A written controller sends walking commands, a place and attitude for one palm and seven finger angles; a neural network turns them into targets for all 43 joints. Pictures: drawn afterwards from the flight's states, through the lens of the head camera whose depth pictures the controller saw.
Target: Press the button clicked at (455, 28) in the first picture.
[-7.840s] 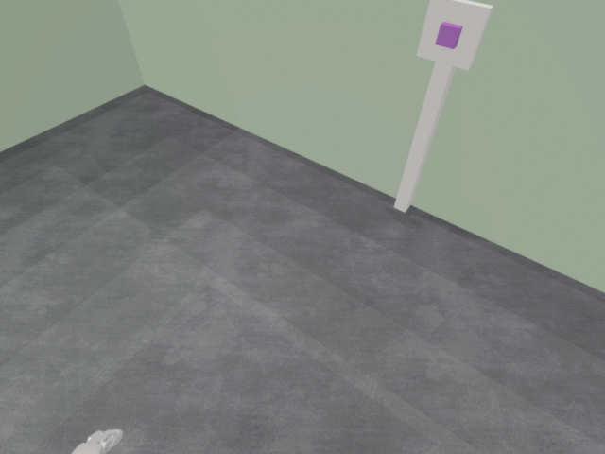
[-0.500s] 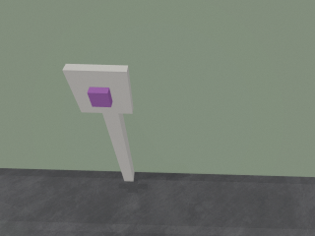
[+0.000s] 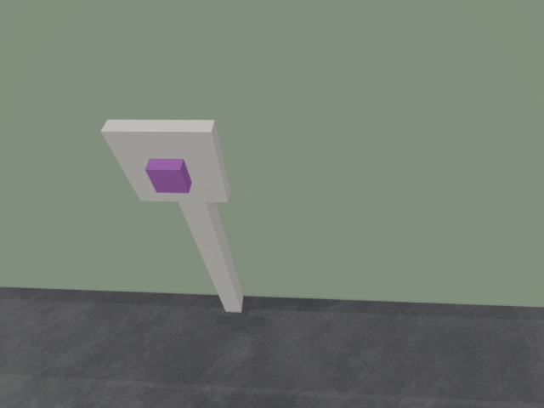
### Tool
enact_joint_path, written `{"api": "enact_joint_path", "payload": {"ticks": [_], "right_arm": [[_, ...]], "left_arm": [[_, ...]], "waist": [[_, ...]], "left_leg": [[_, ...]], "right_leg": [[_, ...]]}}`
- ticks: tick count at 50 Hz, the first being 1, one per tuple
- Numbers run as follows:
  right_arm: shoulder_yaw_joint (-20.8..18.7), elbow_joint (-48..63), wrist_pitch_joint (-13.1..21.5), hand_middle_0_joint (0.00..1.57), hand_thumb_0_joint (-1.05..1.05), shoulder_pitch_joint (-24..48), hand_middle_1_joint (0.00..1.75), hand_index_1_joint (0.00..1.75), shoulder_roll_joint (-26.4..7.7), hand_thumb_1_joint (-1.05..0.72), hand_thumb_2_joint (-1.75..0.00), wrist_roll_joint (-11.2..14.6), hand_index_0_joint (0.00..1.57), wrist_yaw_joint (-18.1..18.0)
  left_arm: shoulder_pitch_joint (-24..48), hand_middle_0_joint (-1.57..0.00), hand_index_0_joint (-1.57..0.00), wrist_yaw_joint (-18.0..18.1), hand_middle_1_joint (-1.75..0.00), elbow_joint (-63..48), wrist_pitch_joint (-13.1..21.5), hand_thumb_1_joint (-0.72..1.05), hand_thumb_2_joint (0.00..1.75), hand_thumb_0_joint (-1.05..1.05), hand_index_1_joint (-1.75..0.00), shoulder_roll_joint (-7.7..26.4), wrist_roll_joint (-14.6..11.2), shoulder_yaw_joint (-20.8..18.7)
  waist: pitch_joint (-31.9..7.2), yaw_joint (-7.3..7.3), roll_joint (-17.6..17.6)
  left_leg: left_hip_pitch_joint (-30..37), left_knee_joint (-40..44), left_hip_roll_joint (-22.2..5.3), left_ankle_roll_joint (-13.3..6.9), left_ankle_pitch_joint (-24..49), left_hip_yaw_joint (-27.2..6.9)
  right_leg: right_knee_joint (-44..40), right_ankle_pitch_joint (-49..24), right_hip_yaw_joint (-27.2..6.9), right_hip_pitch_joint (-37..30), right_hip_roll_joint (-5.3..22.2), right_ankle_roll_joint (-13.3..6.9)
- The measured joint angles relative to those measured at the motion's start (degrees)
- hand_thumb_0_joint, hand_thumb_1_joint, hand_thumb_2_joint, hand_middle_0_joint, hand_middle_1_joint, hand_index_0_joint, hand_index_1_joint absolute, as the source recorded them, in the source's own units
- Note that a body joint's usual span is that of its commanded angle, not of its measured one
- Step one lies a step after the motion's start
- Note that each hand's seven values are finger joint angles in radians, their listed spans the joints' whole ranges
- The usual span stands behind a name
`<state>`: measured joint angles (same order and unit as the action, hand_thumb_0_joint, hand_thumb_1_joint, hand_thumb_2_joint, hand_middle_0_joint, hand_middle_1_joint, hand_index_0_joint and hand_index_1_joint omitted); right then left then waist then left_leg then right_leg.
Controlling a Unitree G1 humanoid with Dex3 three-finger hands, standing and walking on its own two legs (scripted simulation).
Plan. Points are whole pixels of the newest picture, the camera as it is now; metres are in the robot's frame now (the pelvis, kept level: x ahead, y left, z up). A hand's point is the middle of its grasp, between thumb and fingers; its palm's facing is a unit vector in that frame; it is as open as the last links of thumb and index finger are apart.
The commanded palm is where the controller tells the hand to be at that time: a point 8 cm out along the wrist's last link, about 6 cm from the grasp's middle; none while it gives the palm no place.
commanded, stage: come to a stop and stand still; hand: left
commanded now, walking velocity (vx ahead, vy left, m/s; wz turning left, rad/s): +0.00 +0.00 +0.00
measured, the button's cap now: (170, 174) +0.47 +0.22 +0.05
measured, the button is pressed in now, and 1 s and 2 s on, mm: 0 0 0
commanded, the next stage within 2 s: look again from close up in 0.34 s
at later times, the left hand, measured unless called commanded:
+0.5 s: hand out of the picture -0.02 +0.17 -0.16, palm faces +0.00 -0.98 -0.22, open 7.4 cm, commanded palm none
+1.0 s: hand out of the picture -0.03 +0.20 -0.16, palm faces +0.00 -0.98 -0.19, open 7.4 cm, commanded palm +0.07 +0.24 -0.06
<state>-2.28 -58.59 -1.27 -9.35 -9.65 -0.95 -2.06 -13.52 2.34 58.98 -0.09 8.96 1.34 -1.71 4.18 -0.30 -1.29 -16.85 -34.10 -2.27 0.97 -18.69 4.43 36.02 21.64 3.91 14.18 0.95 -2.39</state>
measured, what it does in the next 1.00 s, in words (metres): stands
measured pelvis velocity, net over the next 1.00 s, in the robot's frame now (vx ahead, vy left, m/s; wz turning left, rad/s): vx -0.03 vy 0.03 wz -0.02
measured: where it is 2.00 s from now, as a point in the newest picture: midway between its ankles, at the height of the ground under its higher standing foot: outside the picture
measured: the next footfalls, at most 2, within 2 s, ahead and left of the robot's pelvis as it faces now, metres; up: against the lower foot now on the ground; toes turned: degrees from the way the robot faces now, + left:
none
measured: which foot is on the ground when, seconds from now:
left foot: down 0.00-1.00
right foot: down 0.00-1.00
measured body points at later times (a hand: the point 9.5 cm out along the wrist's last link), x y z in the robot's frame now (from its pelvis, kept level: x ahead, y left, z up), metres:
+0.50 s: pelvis -0.02 +0.00 +0.01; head -0.01 -0.02 +0.46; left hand -0.01 +0.22 -0.14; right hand -0.01 -0.23 -0.15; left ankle -0.04 +0.13 -0.72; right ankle -0.03 -0.08 -0.73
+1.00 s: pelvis -0.03 +0.03 +0.01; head -0.01 +0.02 +0.46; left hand -0.03 +0.25 -0.14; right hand -0.05 -0.18 -0.15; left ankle -0.03 +0.12 -0.73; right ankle -0.03 -0.08 -0.73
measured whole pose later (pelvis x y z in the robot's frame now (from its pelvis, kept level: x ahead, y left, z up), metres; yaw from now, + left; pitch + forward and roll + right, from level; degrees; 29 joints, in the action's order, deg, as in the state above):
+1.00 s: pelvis -0.03 +0.03 +0.01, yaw -1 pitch +0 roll +1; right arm 1.0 -62.9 0.9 -18.9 -7.6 -1.1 -1.2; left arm -17.3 1.8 62.4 0.4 8.1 0.7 0.6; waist 1.4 0.1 -0.4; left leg -11.9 -26.4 1.4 -2.1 -14.9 3.3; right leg 28.4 15.5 2.6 13.2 1.3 -0.6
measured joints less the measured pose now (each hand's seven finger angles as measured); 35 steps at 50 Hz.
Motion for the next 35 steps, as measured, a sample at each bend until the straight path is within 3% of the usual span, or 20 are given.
{"api": "enact_joint_path", "payload": {"ticks": [4, 7, 11, 20, 25, 28, 35], "right_arm": [[-0.05, -0.54, -0.72, 0.2, 0.01, -0.2, 0.3, 0.3, -0.11, -0.92, -0.9, 0.12, 0.2, 0.34], [0.33, -1.07, -0.11, 0.2, 0.0, -0.52, 0.3, 0.3, 0.01, -0.92, -0.9, 0.32, 0.2, 0.38], [1.08, -2.65, 0.92, 0.2, 0.0, -1.34, 0.3, 0.3, 0.74, -0.93, -0.9, 0.15, 0.2, 0.06], [2.14, -5.3, 1.13, 0.2, 0.0, -4.33, 0.3, 0.3, 0.63, -0.92, -0.9, -0.05, 0.2, -0.08], [1.44, -2.29, 0.39, 0.2, 0.01, -5.04, 0.3, 0.3, -0.53, -0.92, -0.9, 0.41, 0.2, 0.66], [1.36, -1.27, 0.97, 0.19, 0.01, -6.36, 0.3, 0.3, -0.62, -0.92, -0.9, 0.27, 0.2, 0.85], [2.79, -2.0, 1.32, 0.19, 0.01, -9.71, 0.3, 0.3, 1.28, -0.92, -0.9, -0.4, 0.2, 1.03]], "left_arm": [[-1.05, -0.2, -0.19, -0.06, -0.3, 0.03, 0.36, 0.92, 0.9, 0.01, -0.29, -0.35, 0.17, 0.71], [-1.62, -0.2, -0.2, 0.07, -0.3, 0.38, 0.42, 0.92, 0.9, 0.01, -0.29, -0.4, -0.04, 0.92], [-1.46, -0.2, -0.2, 0.06, -0.3, 1.56, 0.02, 0.93, 0.9, 0.01, -0.29, 0.36, -0.53, 0.78], [-1.73, -0.2, -0.2, -0.68, -0.3, 3.7, 0.54, 0.92, 0.9, 0.01, -0.29, 0.25, -0.72, 1.47], [-3.3, -0.2, -0.2, 0.47, -0.3, 2.67, 2.22, 0.91, 0.9, 0.01, -0.29, -1.43, -0.16, 2.12], [-3.68, -0.2, -0.2, 0.26, -0.3, 2.57, 1.63, 0.91, 0.9, 0.01, -0.29, -1.57, -0.31, 2.33], [-2.68, -0.2, -0.2, -0.23, -0.3, 2.02, 0.3, 0.91, 0.9, 0.01, -0.29, -0.39, -0.61, 1.98]], "waist": [[-1.59, -0.02, -0.35], [-2.06, -0.1, -0.07], [-2.02, -0.52, 2.14], [-2.57, -0.18, 1.46], [-1.82, 0.6, -1.58], [-2.22, 1.75, -2.67], [-3.89, 1.04, -0.83]], "left_leg": [[-0.09, -3.79, 0.42, -0.17, -4.06, -1.62], [3.24, 2.06, 0.16, -0.12, 1.38, -2.09], [5.68, 5.73, 0.24, 0.95, 1.67, -1.61], [7.62, 9.59, -0.28, 1.05, 4.3, -1.74], [2.2, -0.84, -0.74, -0.38, -0.99, -3.22], [3.33, 2.2, -0.22, -0.59, 0.91, -3.31], [4.5, 4.84, 2.43, -2.26, 2.75, -1.73]], "right_leg": [[-2.34, -0.43, 0.87, -0.87, -0.75, -1.09], [-3.03, -1.05, 1.08, -1.0, -1.83, -1.23], [-5.0, -2.17, 0.6, -2.37, -1.89, -1.15], [-10.22, -5.61, 0.77, -4.92, -2.67, -1.35], [-9.99, -7.04, 0.47, -3.01, -3.84, -1.14], [-7.48, -5.95, 0.9, -2.01, -3.52, -0.58], [-6.82, -6.11, -0.58, -1.53, -0.88, 1.0]]}}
